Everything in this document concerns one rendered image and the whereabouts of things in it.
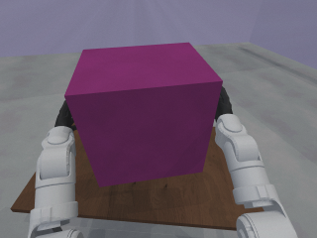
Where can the carton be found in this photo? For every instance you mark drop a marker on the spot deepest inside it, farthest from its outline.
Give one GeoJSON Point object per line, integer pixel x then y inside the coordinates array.
{"type": "Point", "coordinates": [144, 112]}

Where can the robot left forearm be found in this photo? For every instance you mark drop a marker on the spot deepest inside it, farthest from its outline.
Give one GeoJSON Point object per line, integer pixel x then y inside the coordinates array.
{"type": "Point", "coordinates": [55, 183]}

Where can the table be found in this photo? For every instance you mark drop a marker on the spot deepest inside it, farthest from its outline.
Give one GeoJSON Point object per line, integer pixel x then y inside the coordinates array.
{"type": "Point", "coordinates": [200, 200]}

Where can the robot right forearm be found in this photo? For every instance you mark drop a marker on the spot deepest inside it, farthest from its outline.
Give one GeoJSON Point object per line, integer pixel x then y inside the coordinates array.
{"type": "Point", "coordinates": [246, 167]}

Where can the robot left hand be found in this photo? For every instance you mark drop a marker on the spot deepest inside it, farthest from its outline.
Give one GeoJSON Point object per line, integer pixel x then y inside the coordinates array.
{"type": "Point", "coordinates": [64, 117]}

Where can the robot right hand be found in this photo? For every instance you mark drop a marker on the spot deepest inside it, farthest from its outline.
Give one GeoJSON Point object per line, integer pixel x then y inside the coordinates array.
{"type": "Point", "coordinates": [224, 106]}

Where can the robot right upper arm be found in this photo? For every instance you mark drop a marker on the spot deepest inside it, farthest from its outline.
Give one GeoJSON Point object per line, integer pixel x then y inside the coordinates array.
{"type": "Point", "coordinates": [264, 224]}

